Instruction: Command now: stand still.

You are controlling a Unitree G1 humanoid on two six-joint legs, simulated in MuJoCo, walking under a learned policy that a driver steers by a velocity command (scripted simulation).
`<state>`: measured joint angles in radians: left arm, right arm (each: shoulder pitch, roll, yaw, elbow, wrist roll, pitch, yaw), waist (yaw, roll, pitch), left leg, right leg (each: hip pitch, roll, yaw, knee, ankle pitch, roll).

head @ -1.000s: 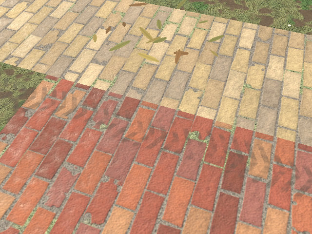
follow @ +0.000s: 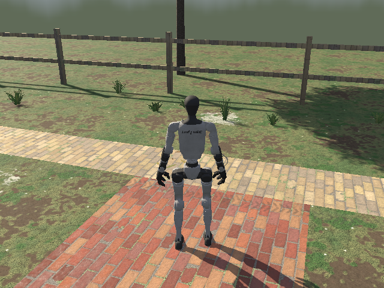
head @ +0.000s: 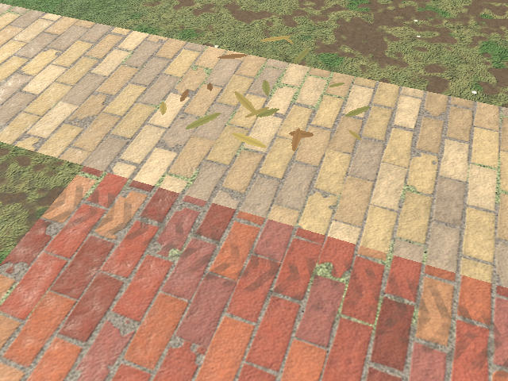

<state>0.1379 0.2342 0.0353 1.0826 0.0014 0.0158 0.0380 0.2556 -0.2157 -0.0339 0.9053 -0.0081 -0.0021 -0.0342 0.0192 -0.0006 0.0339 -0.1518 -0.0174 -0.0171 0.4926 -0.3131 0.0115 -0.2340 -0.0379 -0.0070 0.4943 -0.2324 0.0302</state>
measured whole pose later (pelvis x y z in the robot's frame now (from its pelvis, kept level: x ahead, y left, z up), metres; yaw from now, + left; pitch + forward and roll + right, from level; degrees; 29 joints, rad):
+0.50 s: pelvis +0.00 +0.00 +0.00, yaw +0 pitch -1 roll +0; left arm 0.20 0.21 0.03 1.13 0.00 0.02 0.05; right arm 0.28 -0.19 -0.01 1.05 0.00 -0.01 -0.04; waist 0.01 -0.01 0.03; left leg -0.15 -0.01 -0.01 0.47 -0.30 0.01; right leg -0.24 -0.03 0.00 0.48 -0.22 0.03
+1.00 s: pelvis +0.03 -0.02 -0.01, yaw -1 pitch +0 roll +0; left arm 0.30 0.20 0.03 1.12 -0.02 -0.04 0.02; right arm 0.39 -0.20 -0.03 1.08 0.03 -0.04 -0.03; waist -0.01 0.02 -0.02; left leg -0.15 0.01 -0.02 0.53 -0.39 0.02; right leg -0.31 -0.01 -0.04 0.71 -0.43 -0.05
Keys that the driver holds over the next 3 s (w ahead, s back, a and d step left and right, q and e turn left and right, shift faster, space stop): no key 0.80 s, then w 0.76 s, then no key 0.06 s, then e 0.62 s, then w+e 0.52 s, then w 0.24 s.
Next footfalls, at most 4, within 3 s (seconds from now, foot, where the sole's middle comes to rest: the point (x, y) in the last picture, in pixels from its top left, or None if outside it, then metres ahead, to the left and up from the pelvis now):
1.52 left None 0.45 0.09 -0.77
2.02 right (318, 358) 0.58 -0.13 -0.77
2.46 left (237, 340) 0.63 0.09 -0.77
2.92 right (382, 312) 0.72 -0.32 -0.77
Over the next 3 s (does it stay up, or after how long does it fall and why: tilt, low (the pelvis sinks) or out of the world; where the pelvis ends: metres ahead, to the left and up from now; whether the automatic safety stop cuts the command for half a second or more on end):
stays up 0.69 -0.17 -0.02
